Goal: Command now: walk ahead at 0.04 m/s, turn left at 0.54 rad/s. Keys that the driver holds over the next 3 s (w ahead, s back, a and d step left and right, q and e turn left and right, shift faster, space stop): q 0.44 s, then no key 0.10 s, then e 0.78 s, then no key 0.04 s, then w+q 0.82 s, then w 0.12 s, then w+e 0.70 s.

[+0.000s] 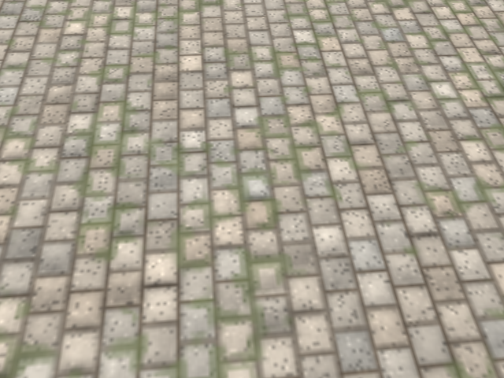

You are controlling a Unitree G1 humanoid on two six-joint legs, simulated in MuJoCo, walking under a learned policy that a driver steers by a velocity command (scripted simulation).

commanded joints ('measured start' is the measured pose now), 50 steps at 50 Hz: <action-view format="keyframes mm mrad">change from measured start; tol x16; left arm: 1 -42 144 38 -41 -23 0 2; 50 4 95 22 -46 -24 40 -29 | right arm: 1 115 -103 -39 -35 -9 -5 8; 3 93 -286 -78 -86 -16 -10 -19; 34 -55 -27 -4 -105 -22 -42 -27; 50 -77 -143 -48 -57 -12 -65 -47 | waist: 1 -52 -78 -135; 3 -5 369 -59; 7 -7 125 -107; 24 25 140 -163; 26 -56 -236 -127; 39 -5 -179 -101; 44 -26 218 -105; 50 -10 153 -56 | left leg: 1 212 -41 23 -199 116 66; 4 269 308 -550 -450 443 375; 10 279 144 -329 -399 479 239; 23 263 77 -513 -304 417 212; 27 -106 -170 -209 228 -349 1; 30 -83 -134 -253 331 -205 -45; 39 262 -105 -81 -404 135 -23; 45 364 303 -367 -415 565 284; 50 323 204 -137 -389 583 219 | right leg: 1 26 -216 127 -26 27 -119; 3 -348 47 -5 435 -461 80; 5 -384 53 219 680 -428 48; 10 -318 61 238 652 -198 65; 23 -11 103 251 1 -91 47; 27 169 -340 686 -157 338 -296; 33 127 -87 402 -109 321 -178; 39 137 -85 537 -54 329 -158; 45 -247 83 239 547 -464 36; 50 -198 30 181 459 -298 81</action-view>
